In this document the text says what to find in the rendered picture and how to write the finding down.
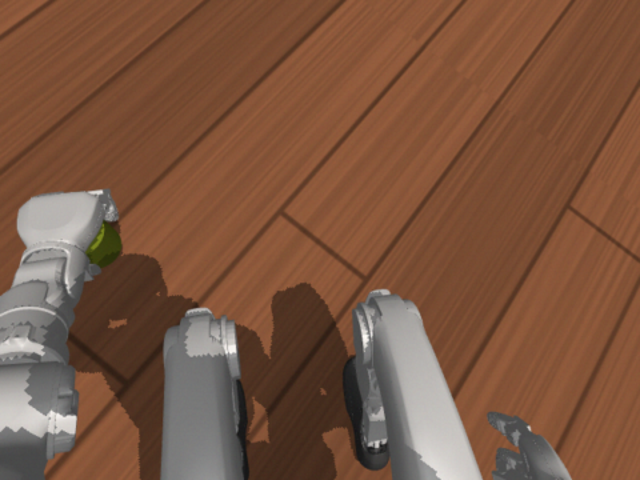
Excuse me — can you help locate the right robot foot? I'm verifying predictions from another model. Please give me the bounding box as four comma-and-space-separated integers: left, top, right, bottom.
343, 356, 390, 471

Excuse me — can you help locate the left robot arm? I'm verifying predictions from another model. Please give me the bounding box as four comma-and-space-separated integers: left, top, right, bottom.
0, 241, 87, 480

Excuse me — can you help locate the tin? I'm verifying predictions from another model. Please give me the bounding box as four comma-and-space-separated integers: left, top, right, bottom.
85, 220, 122, 268

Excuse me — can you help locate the right robot hand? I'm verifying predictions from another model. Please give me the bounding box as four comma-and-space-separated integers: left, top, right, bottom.
487, 412, 572, 480

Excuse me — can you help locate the left robot hand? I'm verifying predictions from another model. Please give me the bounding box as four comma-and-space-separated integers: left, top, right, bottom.
17, 189, 119, 282

